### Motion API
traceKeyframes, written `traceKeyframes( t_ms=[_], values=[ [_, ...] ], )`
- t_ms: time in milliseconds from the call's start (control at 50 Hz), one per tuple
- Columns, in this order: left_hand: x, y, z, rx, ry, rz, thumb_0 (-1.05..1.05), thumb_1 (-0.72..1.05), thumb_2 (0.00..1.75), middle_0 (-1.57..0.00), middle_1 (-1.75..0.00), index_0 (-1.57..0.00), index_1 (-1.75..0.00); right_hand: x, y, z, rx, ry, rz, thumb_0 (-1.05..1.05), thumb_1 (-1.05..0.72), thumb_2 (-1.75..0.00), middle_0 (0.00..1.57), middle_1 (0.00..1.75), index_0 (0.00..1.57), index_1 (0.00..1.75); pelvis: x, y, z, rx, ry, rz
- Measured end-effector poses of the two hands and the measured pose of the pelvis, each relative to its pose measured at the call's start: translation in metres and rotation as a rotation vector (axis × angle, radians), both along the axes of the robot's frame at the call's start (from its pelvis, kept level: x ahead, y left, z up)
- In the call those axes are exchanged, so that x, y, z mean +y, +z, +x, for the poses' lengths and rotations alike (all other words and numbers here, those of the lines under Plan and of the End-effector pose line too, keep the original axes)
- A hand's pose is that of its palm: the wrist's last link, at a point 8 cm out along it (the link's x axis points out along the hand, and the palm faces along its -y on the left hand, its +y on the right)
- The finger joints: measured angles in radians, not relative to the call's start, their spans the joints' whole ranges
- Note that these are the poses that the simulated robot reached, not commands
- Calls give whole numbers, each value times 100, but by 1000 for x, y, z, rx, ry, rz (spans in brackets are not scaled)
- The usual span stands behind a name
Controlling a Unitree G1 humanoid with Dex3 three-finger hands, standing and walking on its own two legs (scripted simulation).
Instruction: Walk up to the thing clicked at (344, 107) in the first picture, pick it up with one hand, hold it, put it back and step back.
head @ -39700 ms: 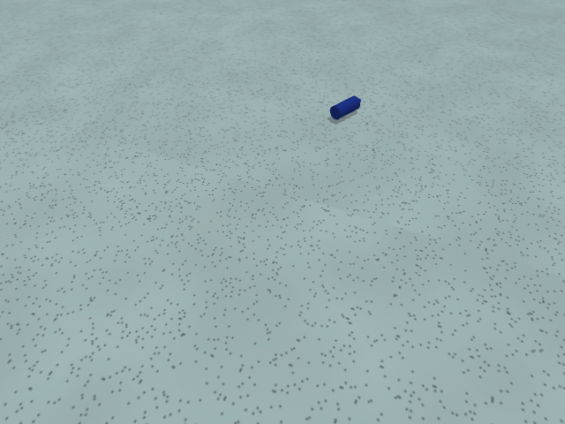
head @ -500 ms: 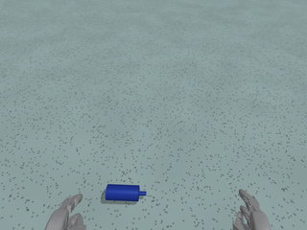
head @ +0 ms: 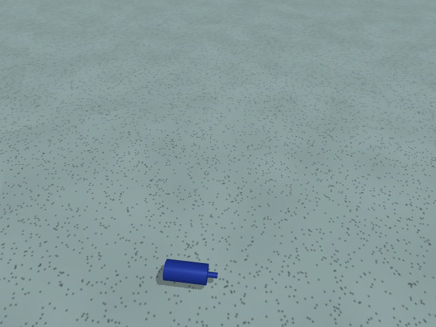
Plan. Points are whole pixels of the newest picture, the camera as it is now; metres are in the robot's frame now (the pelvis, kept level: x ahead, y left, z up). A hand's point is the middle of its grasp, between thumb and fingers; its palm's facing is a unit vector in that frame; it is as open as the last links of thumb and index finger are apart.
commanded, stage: stand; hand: left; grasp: from above
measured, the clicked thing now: (191, 272) +0.49 +0.14 -0.72
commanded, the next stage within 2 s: none
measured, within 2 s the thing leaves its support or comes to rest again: neither
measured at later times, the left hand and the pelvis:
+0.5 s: hand out of the picture +0.03 +0.24 -0.15, palm faces +0.03 -0.94 -0.34, open 7.4 cm; pelvis -0.01 -0.01 +0.01, yaw +1 degrees
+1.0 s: hand out of the picture +0.06 +0.23 -0.14, palm faces +0.02 -0.94 -0.33, open 7.4 cm; pelvis +0.01 -0.02 +0.02, yaw +1 degrees
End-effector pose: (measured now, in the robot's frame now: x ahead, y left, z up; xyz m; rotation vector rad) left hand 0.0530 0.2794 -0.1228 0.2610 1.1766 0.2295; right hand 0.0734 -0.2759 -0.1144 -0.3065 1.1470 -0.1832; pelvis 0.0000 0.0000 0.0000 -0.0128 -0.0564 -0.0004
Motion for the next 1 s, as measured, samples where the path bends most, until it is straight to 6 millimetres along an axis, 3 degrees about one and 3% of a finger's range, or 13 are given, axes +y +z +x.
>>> traceKeyframes(
  t_ms=[140, 280, 620, 1000],
  values=[
    [-2, 1, -28, 88, 23, -11, 1, 90, 89, -20, -30, -20, -30, 6, -1, -14, 48, -29, 27, 1, -90, -90, 20, 30, 21, 30, 1, 9, -3, -25, 4, 2],
    [0, 6, -36, 111, 28, -1, 1, 90, 89, -20, -30, -20, -30, 4, -1, -22, 74, -42, 36, 1, -90, -90, 20, 30, 21, 30, 0, 12, -6, -37, 7, 5],
    [-2, 12, -21, 91, 19, 15, 0, 90, 89, -20, -30, -20, -30, -16, 2, -26, 98, -46, 18, 1, -91, -90, 20, 30, 21, 30, -10, 15, -6, -35, 11, 5],
    [-10, 15, 1, 89, 13, 9, 0, 90, 89, -20, -30, -20, -30, -26, 4, -10, 106, -35, 13, 1, -91, -90, 20, 30, 21, 30, -19, 17, 6, -17, 9, 6]
  ],
)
